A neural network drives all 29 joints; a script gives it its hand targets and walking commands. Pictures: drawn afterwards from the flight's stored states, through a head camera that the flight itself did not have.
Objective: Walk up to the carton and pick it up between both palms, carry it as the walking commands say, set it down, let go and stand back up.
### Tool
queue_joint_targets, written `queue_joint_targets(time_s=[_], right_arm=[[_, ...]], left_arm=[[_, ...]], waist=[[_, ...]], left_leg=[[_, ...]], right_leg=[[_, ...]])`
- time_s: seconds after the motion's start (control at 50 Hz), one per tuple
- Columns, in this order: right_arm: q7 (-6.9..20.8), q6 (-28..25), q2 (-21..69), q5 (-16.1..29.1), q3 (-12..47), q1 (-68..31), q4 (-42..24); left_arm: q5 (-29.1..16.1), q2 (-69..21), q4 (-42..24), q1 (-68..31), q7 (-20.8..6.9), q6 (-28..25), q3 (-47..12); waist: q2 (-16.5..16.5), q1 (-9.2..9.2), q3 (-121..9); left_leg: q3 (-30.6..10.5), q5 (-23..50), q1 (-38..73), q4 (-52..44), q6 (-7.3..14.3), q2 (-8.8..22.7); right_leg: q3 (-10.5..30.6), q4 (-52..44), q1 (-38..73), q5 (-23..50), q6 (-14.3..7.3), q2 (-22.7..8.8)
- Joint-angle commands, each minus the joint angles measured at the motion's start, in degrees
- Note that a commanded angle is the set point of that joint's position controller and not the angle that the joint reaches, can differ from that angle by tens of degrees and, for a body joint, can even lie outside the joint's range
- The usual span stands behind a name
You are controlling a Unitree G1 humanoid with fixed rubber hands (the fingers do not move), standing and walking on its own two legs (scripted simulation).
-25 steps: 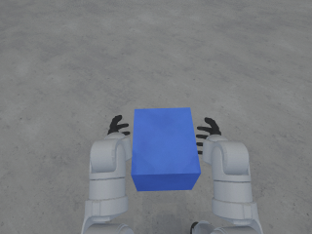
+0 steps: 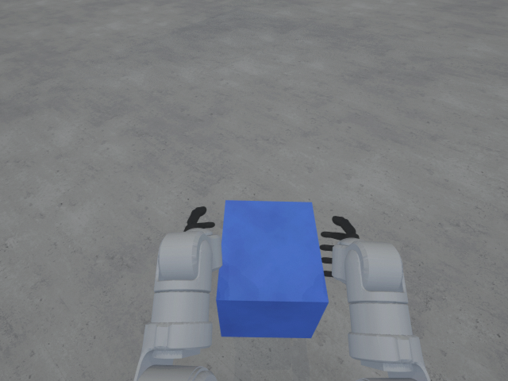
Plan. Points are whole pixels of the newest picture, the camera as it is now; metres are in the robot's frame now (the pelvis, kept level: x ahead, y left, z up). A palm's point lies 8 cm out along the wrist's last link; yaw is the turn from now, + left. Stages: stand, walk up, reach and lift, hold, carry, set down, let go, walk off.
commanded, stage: carry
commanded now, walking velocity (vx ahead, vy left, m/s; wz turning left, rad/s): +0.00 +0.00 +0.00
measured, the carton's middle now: (267, 268) +0.33 +0.00 -0.02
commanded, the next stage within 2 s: none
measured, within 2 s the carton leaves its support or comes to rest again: neither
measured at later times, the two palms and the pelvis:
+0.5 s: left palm (154, 311) +0.21 +0.16 +0.08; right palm (329, 304) +0.22 -0.08 +0.07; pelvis -0.09 +0.02 +0.00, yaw +1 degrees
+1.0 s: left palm (159, 355) +0.16 +0.14 +0.07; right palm (352, 353) +0.16 -0.10 +0.07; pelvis -0.15 +0.02 +0.00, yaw +0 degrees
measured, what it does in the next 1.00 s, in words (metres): walks backwards: left foot, then right foot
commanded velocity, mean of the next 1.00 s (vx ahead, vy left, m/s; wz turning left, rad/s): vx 0.00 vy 0.00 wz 0.00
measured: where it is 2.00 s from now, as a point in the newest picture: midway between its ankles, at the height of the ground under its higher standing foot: outside the picture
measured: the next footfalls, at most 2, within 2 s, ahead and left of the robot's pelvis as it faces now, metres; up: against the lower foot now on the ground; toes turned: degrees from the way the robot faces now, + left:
left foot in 0.34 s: +0.10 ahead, +0.12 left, +0.00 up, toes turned +5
right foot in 0.58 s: -0.05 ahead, -0.08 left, +0.00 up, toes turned -2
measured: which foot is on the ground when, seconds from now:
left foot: down 0.00-0.20, up 0.22-0.32, down 0.34-0.66, up 0.68-0.74, down 0.76-1.00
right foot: down 0.00-0.44, up 0.46-0.56, down 0.58-1.00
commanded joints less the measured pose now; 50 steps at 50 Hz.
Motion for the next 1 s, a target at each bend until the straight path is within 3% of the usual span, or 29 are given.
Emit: queue_joint_targets(time_s=[0.0, 0.04, 0.08, 0.14, 0.16, 0.18, 0.2, 0.24, 0.28, 0.3, 0.32, 0.34, 0.36, 0.42, 0.54, 0.56, 0.6, 0.64, 0.7, 0.72, 0.76, 0.78, 0.8, 0.82, 0.86, 0.88, 0.92, 0.96, 0.98], right_arm=[[23.8, -3.9, 63.9, 28.6, 37.9, -53.5, -11.8], [24.1, -3.1, 64.4, 27.5, 36.0, -49.9, -5.3], [24.2, -3.1, 65.1, 27.7, 37.2, -53.1, -7.7], [24.3, -4.5, 64.6, 25.3, 34.2, -48.2, -3.5], [24.1, -5.6, 63.0, 23.9, 33.7, -46.6, -2.9], [24.2, -5.5, 63.5, 24.2, 33.0, -45.1, -2.7], [24.0, -6.2, 61.6, 22.1, 31.5, -47.3, -2.2], [23.6, -7.0, 63.6, 24.2, 34.0, -50.5, -7.6], [23.0, -7.3, 64.4, 23.4, 33.0, -50.2, -5.2], [22.8, -8.8, 61.1, 16.6, 25.4, -44.6, 5.8], [22.5, -8.5, 63.7, 22.2, 31.8, -50.3, -6.0], [22.5, -9.0, 62.3, 23.5, 33.1, -50.3, -9.0], [22.5, -8.6, 62.6, 23.8, 32.9, -49.8, -9.5], [22.8, -6.5, 61.1, 23.2, 32.6, -45.4, -7.6], [22.7, -7.2, 61.0, 20.3, 31.4, -43.8, -1.1], [22.5, -7.4, 60.1, 23.9, 35.0, -47.6, -10.4], [22.6, -7.7, 59.9, 22.2, 34.6, -43.4, -7.9], [22.7, -8.0, 62.2, 23.1, 36.1, -49.1, -9.6], [22.1, -7.8, 64.0, 26.7, 39.3, -55.5, -17.9], [22.4, -8.1, 63.1, 24.5, 37.1, -52.4, -13.2], [22.3, -7.2, 63.1, 26.2, 37.7, -47.3, -11.7], [23.1, -6.6, 63.1, 27.4, 38.1, -47.0, -12.5], [23.1, -6.1, 63.6, 27.2, 38.6, -47.2, -12.1], [23.5, -5.7, 62.2, 25.5, 35.5, -44.0, -7.9], [23.6, -8.6, 60.1, 19.3, 28.7, -40.9, 4.3], [23.6, -9.1, 61.4, 22.4, 34.6, -42.2, -5.5], [23.5, -9.2, 60.6, 23.9, 36.5, -45.9, -12.2], [23.5, -9.9, 60.2, 21.0, 31.2, -46.4, -3.2], [23.7, -10.4, 60.8, 20.5, 30.8, -42.4, -1.2]], left_arm=[[-22.0, -65.4, -3.0, -33.6, -29.9, -2.0, -29.3], [-22.0, -65.4, -3.0, -37.1, -29.6, -1.7, -29.4], [-20.3, -65.0, -3.2, -35.2, -29.2, -2.0, -29.3], [-22.2, -64.7, -5.7, -37.6, -29.4, -3.6, -30.2], [-22.1, -63.1, -4.9, -37.6, -29.9, -4.3, -30.5], [-22.3, -62.7, -6.9, -39.1, -29.3, -4.5, -30.4], [-20.4, -63.7, -3.7, -36.4, -30.2, -5.8, -29.7], [-22.9, -63.5, -10.5, -41.7, -30.2, -5.5, -33.5], [-22.8, -62.6, -7.1, -42.0, -30.8, -4.4, -31.7], [-18.3, -60.4, 1.9, -40.2, -30.4, -6.1, -26.4], [-22.6, -62.3, -6.5, -41.8, -30.5, -5.6, -31.8], [-22.2, -62.4, -6.0, -38.9, -30.6, -5.8, -30.7], [-23.6, -62.6, -9.2, -41.9, -30.4, -5.3, -32.3], [-22.9, -65.5, -2.3, -34.6, -30.0, -3.3, -33.2], [-21.3, -61.8, 0.1, -34.3, -30.2, -4.9, -29.9], [-24.5, -63.9, -4.7, -34.8, -30.1, -4.7, -34.0], [-21.2, -62.6, -0.9, -29.0, -30.1, -5.7, -30.5], [-20.8, -62.1, -5.9, -34.8, -30.5, -6.7, -31.5], [-24.7, -64.8, -13.0, -41.4, -30.7, -5.7, -34.2], [-21.8, -63.9, -7.3, -37.0, -30.5, -6.1, -31.3], [-22.1, -62.4, -7.3, -33.2, -29.7, -5.4, -31.2], [-22.6, -62.2, -10.6, -33.5, -29.3, -5.3, -31.7], [-21.9, -61.6, -9.8, -32.7, -29.4, -4.7, -31.9], [-20.8, -61.6, -6.8, -32.2, -29.2, -4.1, -32.2], [-15.5, -59.3, 4.5, -31.0, -29.5, -6.8, -25.3], [-18.9, -59.7, -5.8, -32.0, -29.5, -7.5, -30.5], [-20.8, -64.1, -5.3, -29.7, -30.0, -7.1, -32.8], [-18.2, -62.0, -1.3, -33.2, -29.9, -8.0, -29.5], [-18.9, -61.5, -3.7, -34.2, -30.1, -8.9, -30.5]], waist=[[-4.5, -0.56, -28.2], [4.4, -0.11, -27.0], [5.0, 0.74, -27.1], [5.9, 0.65, -27.1], [0.2, 0.52, -28.3], [-14.2, 1.04, -25.9], [-19.8, 0.24, -23.0], [-8.5, -0.32, -23.7], [-7.8, -0.71, -23.7], [-2.7, -0.87, -26.1], [-5.2, -0.56, -27.5], [2.1, -0.37, -30.0], [5.3, -0.45, -30.8], [8.7, -0.90, -26.9], [4.8, 0.71, -30.7], [5.1, 0.59, -29.8], [-13.6, 0.29, -26.3], [-14.8, 0.38, -23.1], [-11.0, -0.31, -26.9], [-11.7, -0.56, -28.5], [-2.8, -0.03, -32.7], [-3.2, 0.16, -31.8], [-2.8, 0.22, -32.2], [5.5, -0.12, -30.8], [2.2, -0.09, -28.3], [1.3, 0.12, -30.3], [2.6, 0.36, -29.5], [3.9, 0.21, -26.5], [-2.8, 0.18, -26.8]], left_leg=[[-9.2, -16.0, 16.3, -10.5, -0.5, 6.0], [-17.9, -33.1, 9.7, -21.3, 0.5, 12.6], [-12.4, -32.4, 6.8, -25.0, -1.3, 11.1], [-2.8, -23.6, 10.7, -19.5, -3.6, 6.7], [-0.6, -20.3, 11.0, -12.9, -4.1, 4.7], [6.4, -15.3, 8.9, 0.2, -6.2, -1.7], [1.6, -12.5, 11.3, 9.8, -3.6, -0.1], [-2.1, -8.5, 14.3, 9.7, -1.0, 1.5], [-0.8, -9.5, 14.3, 3.5, 0.5, 0.5], [-1.4, -10.4, 17.1, -3.8, 1.2, 0.6], [-3.6, -6.6, 17.5, -8.1, 1.6, 3.7], [-9.2, -2.7, 24.7, -5.5, 2.2, 7.3], [-13.1, -14.5, 22.8, -8.9, 3.1, 10.2], [-18.8, -33.4, 12.5, -20.7, 4.8, 14.3], [-6.7, -23.3, 12.8, -16.4, 1.3, 10.1], [-3.8, -19.7, 14.2, -14.3, -0.9, 7.6], [0.6, -12.1, 13.5, -2.2, -1.6, 2.1], [0.0, -10.5, 13.6, 9.9, -1.1, 0.5], [0.5, -6.4, 13.9, 4.1, 0.3, 0.5], [-1.5, -5.7, 15.5, -0.6, 0.8, 2.2], [-4.9, 3.9, 20.7, -4.3, 1.2, 5.8], [-6.9, 9.3, 21.8, -3.3, 1.9, 8.4], [-9.9, -1.7, 21.4, -7.5, 2.4, 10.3], [-13.9, -13.9, 19.1, -12.8, 3.2, 12.3], [-13.6, -25.0, 13.5, -15.3, 4.2, 12.3], [-12.5, -23.6, 12.4, -14.9, 4.5, 11.9], [-7.3, -21.2, 9.7, -13.6, 2.5, 9.0], [-4.8, -23.4, 6.1, -12.0, 0.6, 5.9], [-0.6, -20.8, 7.4, -4.5, -0.5, 2.3]], right_leg=[[2.8, -4.3, -0.9, -13.3, -2.0, -3.0], [0.7, 3.9, 3.6, -12.9, -1.3, 0.2], [-2.5, 10.4, 8.4, -10.4, -1.4, 2.8], [-3.7, -3.8, 9.2, -10.7, -3.8, 3.9], [3.0, -10.5, 9.4, -10.8, -4.7, -0.3], [18.0, -20.6, 3.8, -23.5, -7.9, -10.6], [23.7, -21.6, -5.8, -27.6, -9.2, -15.6], [16.9, -17.0, -5.4, -14.4, -6.9, -13.1], [11.5, -11.9, -2.1, -1.7, -5.4, -10.2], [9.1, -7.9, 0.6, 0.9, -4.3, -9.1], [9.1, -6.5, 3.1, 6.9, -3.0, -8.2], [8.6, -4.1, -2.9, 6.3, -1.4, -5.4], [5.9, -2.9, -4.4, -3.5, -0.4, -2.2], [1.8, 10.9, -2.4, -8.2, -1.1, 1.4], [-1.0, -2.6, 6.2, -7.5, -4.3, 3.6], [2.8, -8.6, 5.9, -6.1, -5.1, 1.2], [21.4, -18.8, -2.0, -18.6, -7.8, -11.7], [19.7, -22.2, -6.9, -18.2, -7.6, -12.3], [11.0, -12.4, 0.0, 2.5, -6.0, -8.7], [9.7, -8.6, 1.9, 7.1, -5.2, -8.2], [10.3, -3.2, 4.6, 19.0, -3.8, -6.8], [8.1, -2.6, 2.0, 12.8, -2.2, -5.0], [7.1, -3.1, 0.6, 0.8, -1.5, -3.5], [6.4, -1.0, 0.2, -3.9, -1.9, -2.2], [5.0, 2.5, 1.4, -3.6, -2.6, -0.5], [4.4, 4.5, 3.6, -3.0, -3.0, 0.3], [4.3, 1.1, 4.9, -2.1, -3.6, 0.2], [7.1, -3.2, 4.7, -6.1, -4.5, -1.4], [13.3, -10.4, 0.9, -12.2, -5.4, -5.7]])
